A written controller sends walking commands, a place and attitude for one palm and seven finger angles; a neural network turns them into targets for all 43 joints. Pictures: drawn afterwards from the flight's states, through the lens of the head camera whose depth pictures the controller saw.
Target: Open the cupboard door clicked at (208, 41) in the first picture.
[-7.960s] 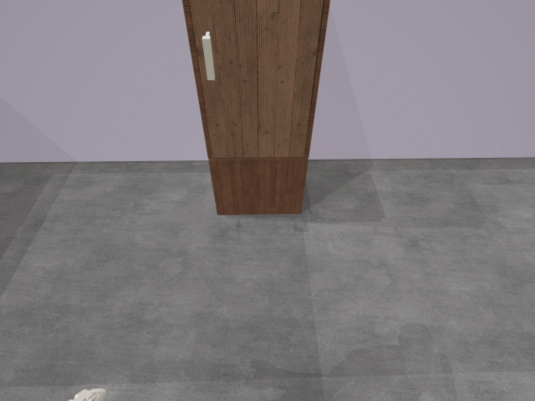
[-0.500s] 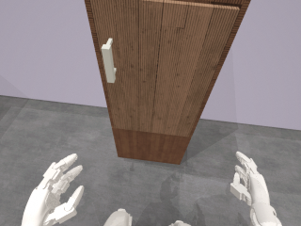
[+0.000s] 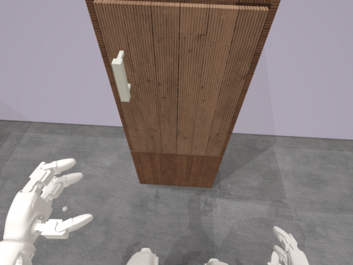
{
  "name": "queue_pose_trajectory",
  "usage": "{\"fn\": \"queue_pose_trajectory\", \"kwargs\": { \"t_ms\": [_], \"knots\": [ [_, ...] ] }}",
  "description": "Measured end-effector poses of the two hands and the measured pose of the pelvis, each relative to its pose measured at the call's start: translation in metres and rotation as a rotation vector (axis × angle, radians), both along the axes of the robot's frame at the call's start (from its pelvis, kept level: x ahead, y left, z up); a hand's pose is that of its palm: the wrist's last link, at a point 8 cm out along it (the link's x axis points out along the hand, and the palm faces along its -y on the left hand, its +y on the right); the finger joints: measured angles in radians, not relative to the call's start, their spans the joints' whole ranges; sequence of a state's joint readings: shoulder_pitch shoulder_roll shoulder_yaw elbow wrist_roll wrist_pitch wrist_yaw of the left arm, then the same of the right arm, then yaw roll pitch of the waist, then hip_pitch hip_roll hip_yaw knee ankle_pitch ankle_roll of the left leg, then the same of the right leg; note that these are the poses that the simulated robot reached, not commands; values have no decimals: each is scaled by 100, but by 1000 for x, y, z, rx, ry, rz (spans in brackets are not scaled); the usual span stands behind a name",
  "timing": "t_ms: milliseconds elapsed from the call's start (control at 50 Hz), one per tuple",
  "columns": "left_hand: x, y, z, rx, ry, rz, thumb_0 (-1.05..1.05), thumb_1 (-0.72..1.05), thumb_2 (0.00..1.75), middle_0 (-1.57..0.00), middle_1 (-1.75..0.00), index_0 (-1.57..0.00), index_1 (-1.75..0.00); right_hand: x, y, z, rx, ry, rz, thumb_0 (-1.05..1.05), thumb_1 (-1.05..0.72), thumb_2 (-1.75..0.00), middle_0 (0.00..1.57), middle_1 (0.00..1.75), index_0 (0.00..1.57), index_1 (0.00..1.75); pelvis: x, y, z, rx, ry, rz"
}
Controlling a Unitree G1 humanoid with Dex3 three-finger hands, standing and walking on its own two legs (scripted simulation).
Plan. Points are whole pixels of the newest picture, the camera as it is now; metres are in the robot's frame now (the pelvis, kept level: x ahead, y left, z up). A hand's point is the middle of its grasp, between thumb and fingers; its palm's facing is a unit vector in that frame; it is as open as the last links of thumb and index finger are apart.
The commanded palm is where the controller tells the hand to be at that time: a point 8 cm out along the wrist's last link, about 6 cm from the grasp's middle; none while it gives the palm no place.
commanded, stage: raise the hand with hooked fingers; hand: left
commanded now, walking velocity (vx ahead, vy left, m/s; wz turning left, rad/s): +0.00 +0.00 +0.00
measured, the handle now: (123, 76) +0.55 +0.17 +0.10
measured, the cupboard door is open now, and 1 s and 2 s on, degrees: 0 0 0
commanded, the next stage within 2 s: move the hooked fingers beside the handle in 1.18 s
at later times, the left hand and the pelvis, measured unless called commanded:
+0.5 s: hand (35, 173) +0.27 +0.28 +0.11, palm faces +0.02 -1.00 -0.05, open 13.9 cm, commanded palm +0.24 +0.33 +0.11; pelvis +0.00 +0.02 +0.02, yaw +1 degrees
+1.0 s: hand (36, 152) +0.30 +0.28 +0.12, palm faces +0.01 -1.00 -0.03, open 14.0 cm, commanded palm +0.27 +0.33 +0.13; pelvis +0.01 +0.01 +0.03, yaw +0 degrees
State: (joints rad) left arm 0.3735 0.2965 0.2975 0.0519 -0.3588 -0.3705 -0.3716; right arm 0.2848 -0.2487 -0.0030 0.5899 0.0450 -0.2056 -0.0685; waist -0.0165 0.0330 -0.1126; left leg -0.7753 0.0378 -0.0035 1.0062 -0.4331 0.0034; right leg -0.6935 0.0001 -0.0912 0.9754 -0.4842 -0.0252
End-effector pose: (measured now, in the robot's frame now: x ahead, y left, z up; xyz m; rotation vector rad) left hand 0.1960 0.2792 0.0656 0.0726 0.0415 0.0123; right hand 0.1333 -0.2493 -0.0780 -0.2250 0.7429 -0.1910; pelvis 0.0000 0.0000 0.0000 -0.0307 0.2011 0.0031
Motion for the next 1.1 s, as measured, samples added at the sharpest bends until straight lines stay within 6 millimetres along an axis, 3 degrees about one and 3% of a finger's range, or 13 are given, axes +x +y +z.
{"fn": "queue_pose_trajectory", "kwargs": {
  "t_ms": [160, 280, 440, 580, 800, 960, 1100],
  "knots": [
    [15, 13, 10, -9, -26, -15, 0, -16, 45, -28, -99, -28, -98, 10, -5, 26, -56, -66, 10, 2, -90, -90, 20, 30, 20, 30, 0, 7, 8, -6, -33, 3],
    [26, 27, 25, -8, -45, -3, 0, -30, 39, -29, -108, -29, -107, 27, 12, 39, -34, -123, 52, 2, -90, -90, 20, 30, 20, 30, 2, 11, 15, -9, -55, 6],
    [41, 47, 39, -18, -36, 10, -1, -45, 32, -30, -117, -30, -116, 39, 34, 43, 2, -131, 102, 1, -90, -90, 20, 30, 20, 30, 4, 15, 22, -11, -76, 12],
    [58, 60, 52, -24, -45, 7, -1, -49, 31, -30, -119, -30, -119, 35, 35, 42, -1, -97, 101, 1, -90, -90, 21, 30, 20, 30, 6, 16, 27, -10, -87, 12],
    [84, 69, 66, -39, -43, -8, -1, -50, 30, -30, -120, -30, -120, 17, 17, 45, -32, -47, 47, 2, -90, -90, 20, 30, 20, 30, 8, 16, 33, -4, -91, 1],
    [85, 60, 58, -49, -29, -9, -1, -50, 30, -30, -120, -30, -120, 11, 9, 46, -39, -29, 29, 2, -90, -90, 20, 30, 20, 30, 10, 14, 34, 0, -89, -7],
    [82, 58, 61, -34, -50, 3, -1, -50, 30, -31, -120, -30, -120, 12, 11, 43, -27, -26, 31, 2, -90, -90, 20, 30, 20, 30, 10, 11, 34, 1, -94, -4]
  ]
}}
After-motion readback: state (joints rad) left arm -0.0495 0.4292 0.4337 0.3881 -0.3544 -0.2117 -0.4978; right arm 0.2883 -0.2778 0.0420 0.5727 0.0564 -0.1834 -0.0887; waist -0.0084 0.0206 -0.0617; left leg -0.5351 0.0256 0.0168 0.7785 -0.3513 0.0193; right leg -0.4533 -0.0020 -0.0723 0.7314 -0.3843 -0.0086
